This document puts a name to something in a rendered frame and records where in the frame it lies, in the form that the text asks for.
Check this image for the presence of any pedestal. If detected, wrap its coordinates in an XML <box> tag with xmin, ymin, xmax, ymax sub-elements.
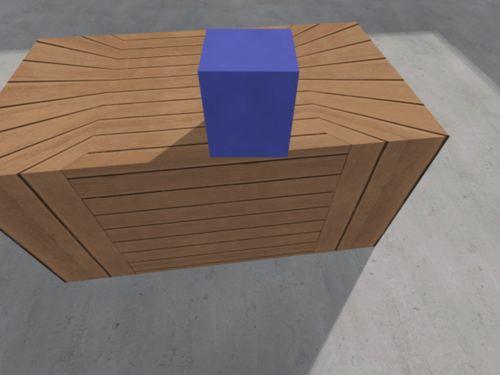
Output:
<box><xmin>0</xmin><ymin>22</ymin><xmax>450</xmax><ymax>283</ymax></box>

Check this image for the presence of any carton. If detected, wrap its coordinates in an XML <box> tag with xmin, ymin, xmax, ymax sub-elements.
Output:
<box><xmin>198</xmin><ymin>29</ymin><xmax>299</xmax><ymax>157</ymax></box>

